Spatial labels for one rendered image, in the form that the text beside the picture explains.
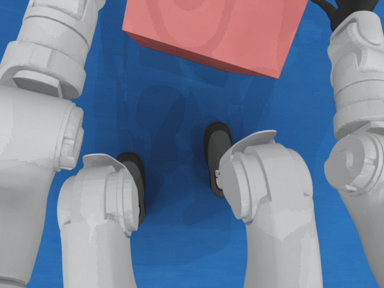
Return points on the robot right forearm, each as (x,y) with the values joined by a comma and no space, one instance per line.
(356,52)

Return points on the right robot upper arm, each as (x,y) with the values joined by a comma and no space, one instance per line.
(355,168)

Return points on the right robot hand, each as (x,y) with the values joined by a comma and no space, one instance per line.
(345,8)

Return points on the robot left foot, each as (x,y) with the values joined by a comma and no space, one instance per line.
(135,166)

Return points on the left robot upper arm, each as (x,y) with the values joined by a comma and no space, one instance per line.
(39,135)

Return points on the robot left shin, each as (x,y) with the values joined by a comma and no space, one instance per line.
(65,194)

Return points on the robot left forearm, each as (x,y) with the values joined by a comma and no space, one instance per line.
(49,54)

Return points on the carton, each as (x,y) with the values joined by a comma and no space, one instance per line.
(251,37)

